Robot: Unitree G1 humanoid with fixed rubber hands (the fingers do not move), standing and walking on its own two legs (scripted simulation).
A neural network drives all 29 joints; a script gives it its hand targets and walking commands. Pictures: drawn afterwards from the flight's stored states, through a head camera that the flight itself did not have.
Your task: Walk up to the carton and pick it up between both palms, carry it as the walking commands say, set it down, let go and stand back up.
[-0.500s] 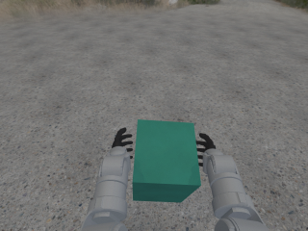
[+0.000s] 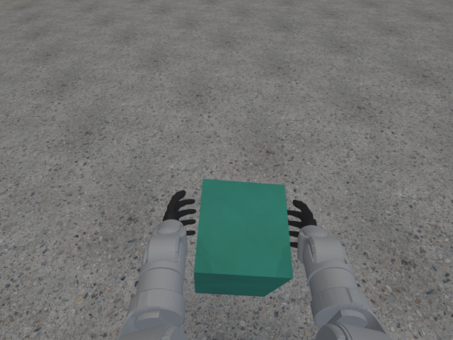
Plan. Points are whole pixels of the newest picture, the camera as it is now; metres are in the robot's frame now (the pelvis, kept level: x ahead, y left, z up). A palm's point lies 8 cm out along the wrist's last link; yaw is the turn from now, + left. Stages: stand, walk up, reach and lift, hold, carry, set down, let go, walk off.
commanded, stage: set down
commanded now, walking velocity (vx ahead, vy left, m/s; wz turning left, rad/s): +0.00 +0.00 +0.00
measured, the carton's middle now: (236, 243) +0.35 +0.02 -0.07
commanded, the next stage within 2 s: none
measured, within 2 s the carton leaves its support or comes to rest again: neither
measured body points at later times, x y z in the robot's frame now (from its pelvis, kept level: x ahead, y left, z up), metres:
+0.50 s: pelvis +0.00 -0.01 -0.01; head +0.11 -0.02 +0.42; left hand +0.34 +0.14 -0.06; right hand +0.34 -0.12 -0.08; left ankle +0.05 +0.13 -0.73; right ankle +0.04 -0.12 -0.73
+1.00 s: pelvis -0.04 -0.02 -0.09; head +0.15 -0.03 +0.32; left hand +0.36 +0.12 -0.15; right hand +0.38 -0.14 -0.16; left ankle +0.06 +0.13 -0.73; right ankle +0.04 -0.12 -0.73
